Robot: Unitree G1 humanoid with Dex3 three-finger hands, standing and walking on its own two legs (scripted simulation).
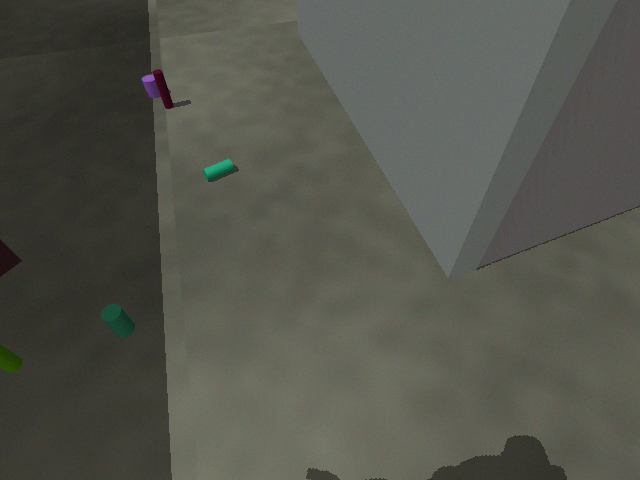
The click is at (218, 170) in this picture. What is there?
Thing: lying can
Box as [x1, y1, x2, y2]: [202, 159, 233, 180]
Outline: 230,160 226,159 202,169 205,177 208,180 232,170 233,166
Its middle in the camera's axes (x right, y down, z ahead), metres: -0.50 -0.33 +1.86
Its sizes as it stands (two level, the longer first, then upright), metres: 0.134 0.059 0.059
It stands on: the floor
